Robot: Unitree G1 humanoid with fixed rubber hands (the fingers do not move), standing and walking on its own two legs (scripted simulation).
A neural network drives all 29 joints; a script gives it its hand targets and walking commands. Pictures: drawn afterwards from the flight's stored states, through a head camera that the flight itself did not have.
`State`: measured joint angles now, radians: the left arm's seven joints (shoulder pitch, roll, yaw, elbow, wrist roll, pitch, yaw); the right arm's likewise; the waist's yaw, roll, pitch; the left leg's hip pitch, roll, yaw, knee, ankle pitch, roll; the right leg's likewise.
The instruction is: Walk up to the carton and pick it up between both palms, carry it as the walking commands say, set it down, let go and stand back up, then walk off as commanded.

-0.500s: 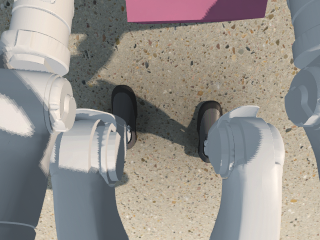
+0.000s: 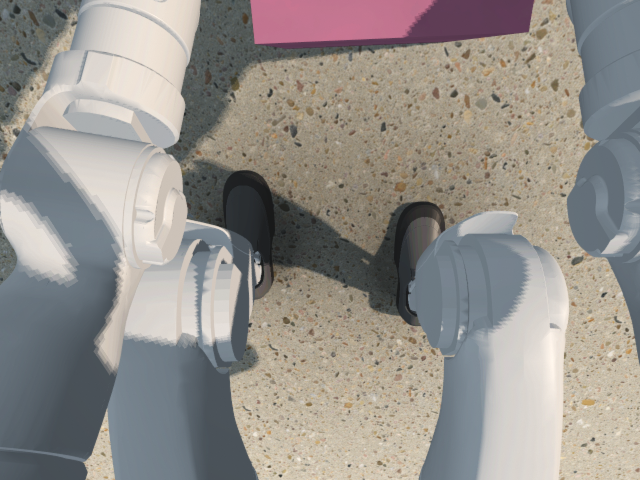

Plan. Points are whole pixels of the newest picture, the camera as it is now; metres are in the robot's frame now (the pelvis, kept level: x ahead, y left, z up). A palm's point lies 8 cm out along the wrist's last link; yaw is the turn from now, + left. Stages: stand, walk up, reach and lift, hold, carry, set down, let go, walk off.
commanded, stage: reach and lift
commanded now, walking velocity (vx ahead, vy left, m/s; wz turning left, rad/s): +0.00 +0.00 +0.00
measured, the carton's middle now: out of the picture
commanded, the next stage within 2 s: none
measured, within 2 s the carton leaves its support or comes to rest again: leaves its support in 0.82 s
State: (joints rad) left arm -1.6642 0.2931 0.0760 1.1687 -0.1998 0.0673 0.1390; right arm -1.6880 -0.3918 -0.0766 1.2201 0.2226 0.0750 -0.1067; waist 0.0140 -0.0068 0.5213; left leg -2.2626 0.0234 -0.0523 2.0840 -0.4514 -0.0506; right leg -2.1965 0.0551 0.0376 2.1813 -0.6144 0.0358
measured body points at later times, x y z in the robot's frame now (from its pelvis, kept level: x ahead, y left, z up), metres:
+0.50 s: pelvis +0.01 +0.00 -0.01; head +0.40 +0.00 +0.21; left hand +0.58 +0.14 -0.21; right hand +0.59 -0.16 -0.20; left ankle +0.14 +0.14 -0.35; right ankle +0.10 -0.12 -0.35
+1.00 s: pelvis +0.00 +0.00 +0.00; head +0.38 -0.01 +0.22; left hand +0.59 +0.13 -0.17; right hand +0.58 -0.16 -0.18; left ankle +0.15 +0.14 -0.35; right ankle +0.10 -0.12 -0.35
